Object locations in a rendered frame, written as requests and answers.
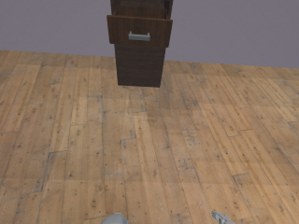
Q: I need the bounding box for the robot right hand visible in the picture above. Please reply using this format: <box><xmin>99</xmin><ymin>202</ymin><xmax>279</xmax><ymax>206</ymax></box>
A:
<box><xmin>211</xmin><ymin>211</ymin><xmax>235</xmax><ymax>224</ymax></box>

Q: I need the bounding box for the robot left thigh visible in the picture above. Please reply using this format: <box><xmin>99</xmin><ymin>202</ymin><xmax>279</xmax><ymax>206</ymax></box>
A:
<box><xmin>101</xmin><ymin>214</ymin><xmax>129</xmax><ymax>224</ymax></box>

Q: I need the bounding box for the drawer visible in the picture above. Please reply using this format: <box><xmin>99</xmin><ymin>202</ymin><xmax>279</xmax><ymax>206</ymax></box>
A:
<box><xmin>107</xmin><ymin>5</ymin><xmax>173</xmax><ymax>48</ymax></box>

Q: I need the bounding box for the handle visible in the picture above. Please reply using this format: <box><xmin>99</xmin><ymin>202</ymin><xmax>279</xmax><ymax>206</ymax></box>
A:
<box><xmin>128</xmin><ymin>31</ymin><xmax>150</xmax><ymax>41</ymax></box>

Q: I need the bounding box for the cabinet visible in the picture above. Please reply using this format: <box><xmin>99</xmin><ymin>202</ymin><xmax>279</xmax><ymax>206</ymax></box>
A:
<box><xmin>110</xmin><ymin>0</ymin><xmax>174</xmax><ymax>88</ymax></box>

